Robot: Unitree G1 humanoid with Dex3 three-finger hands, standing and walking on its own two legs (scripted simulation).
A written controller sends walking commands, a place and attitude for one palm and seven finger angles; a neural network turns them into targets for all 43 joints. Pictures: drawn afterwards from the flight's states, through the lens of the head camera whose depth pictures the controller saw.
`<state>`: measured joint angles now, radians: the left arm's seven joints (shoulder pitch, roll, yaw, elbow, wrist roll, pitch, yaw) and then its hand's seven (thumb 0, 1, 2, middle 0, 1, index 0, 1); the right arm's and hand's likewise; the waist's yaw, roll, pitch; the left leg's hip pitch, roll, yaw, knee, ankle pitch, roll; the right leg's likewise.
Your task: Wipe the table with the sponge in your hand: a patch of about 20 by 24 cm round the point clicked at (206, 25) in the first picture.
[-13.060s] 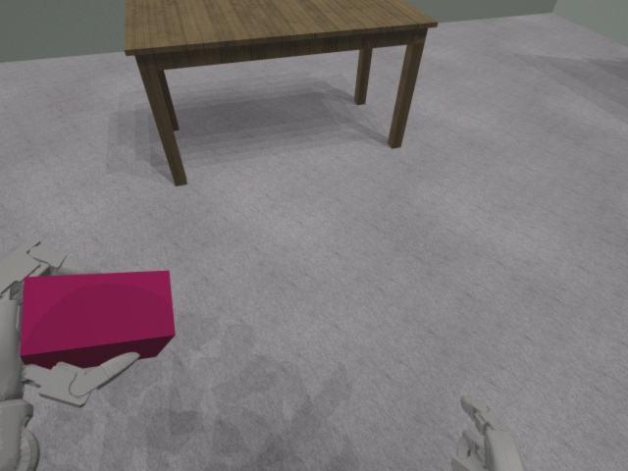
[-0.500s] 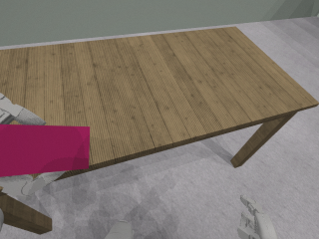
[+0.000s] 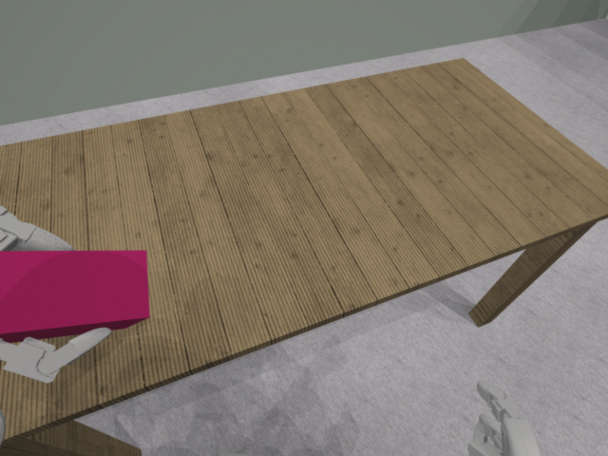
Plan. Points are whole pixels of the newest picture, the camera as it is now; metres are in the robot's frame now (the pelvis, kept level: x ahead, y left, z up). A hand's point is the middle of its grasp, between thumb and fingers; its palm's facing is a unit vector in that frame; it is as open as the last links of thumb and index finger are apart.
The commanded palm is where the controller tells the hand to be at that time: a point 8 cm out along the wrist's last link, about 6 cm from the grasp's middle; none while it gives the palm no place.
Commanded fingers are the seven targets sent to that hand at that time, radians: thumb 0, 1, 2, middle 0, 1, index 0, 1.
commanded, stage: shuffle to correct the standing spot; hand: left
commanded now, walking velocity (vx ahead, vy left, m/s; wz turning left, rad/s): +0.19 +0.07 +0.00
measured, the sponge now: (92, 295) +0.23 +0.23 +0.15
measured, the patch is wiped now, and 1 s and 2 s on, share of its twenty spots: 0.00 0.00 0.00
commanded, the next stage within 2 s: none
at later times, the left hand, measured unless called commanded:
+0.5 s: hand (7, 287) +0.23 +0.30 +0.16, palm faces +0.37 -0.86 -0.35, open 10.4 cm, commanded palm +0.16 +0.34 +0.19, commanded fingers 0.00 0.10 1.30 -1.20 -1.60 -1.20 -1.60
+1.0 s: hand (31, 272) +0.24 +0.28 +0.17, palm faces +0.32 -0.88 -0.35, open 10.4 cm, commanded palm +0.17 +0.33 +0.19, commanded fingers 0.00 0.10 1.30 -1.20 -1.60 -1.20 -1.60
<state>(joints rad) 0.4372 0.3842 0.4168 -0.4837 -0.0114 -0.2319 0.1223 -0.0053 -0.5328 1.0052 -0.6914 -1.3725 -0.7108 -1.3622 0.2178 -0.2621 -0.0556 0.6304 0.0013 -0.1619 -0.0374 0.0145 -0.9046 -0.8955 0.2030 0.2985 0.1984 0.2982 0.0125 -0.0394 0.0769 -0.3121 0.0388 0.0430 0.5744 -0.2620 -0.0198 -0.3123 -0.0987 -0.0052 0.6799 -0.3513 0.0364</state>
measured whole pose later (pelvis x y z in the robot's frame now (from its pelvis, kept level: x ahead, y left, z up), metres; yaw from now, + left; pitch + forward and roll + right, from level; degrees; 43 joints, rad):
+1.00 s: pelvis +0.01 +0.05 +0.01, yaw -1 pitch -1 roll -1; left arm 0.39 0.34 0.31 -0.48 -0.02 -0.12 0.09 -0.01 -0.53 1.01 -0.69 -1.37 -0.71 -1.36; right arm 0.21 -0.18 0.02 0.60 0.01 -0.11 -0.04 0.01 -0.90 -0.90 0.20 0.30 0.20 0.30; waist 0.00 -0.03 0.04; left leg -0.23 0.00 0.00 0.55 -0.30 0.01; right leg -0.22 0.06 -0.10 0.48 -0.25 -0.08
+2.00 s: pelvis +0.01 +0.04 +0.01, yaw -2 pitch -1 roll +0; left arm 0.47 0.39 0.35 -0.51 -0.06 -0.15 0.11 -0.01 -0.53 1.01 -0.69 -1.36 -0.71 -1.35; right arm 0.19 -0.19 0.01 0.58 0.02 -0.07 -0.05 0.01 -0.90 -0.90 0.20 0.30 0.20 0.30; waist -0.01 -0.01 0.01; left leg -0.22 0.01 0.00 0.52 -0.29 0.00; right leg -0.21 0.08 -0.09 0.46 -0.24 -0.10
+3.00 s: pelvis +0.01 +0.04 +0.01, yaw -1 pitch +0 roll +0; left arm 0.48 0.36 0.33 -0.47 -0.06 -0.13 0.11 0.00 -0.52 1.00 -0.69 -1.36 -0.71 -1.35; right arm 0.21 -0.20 0.02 0.60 0.02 -0.06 -0.06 0.01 -0.90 -0.90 0.20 0.30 0.20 0.30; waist 0.00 -0.01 -0.01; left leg -0.23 0.01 0.00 0.52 -0.29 0.00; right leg -0.22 0.07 -0.09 0.47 -0.25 -0.09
